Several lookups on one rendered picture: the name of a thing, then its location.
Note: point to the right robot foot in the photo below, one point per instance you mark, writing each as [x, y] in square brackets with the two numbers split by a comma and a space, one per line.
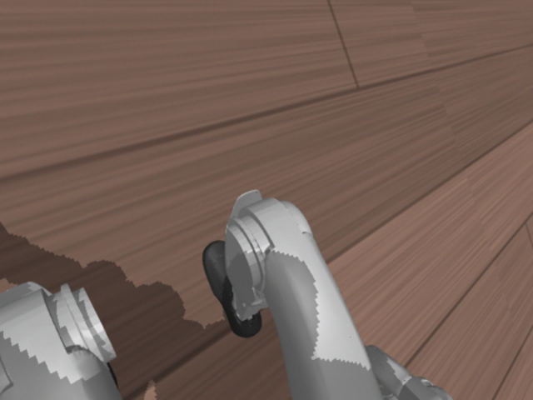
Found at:
[213, 259]

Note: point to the right robot arm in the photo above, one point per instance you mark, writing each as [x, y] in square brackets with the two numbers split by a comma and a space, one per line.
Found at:
[419, 388]

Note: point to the right robot hand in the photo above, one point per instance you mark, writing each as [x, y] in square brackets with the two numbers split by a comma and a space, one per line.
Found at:
[390, 374]

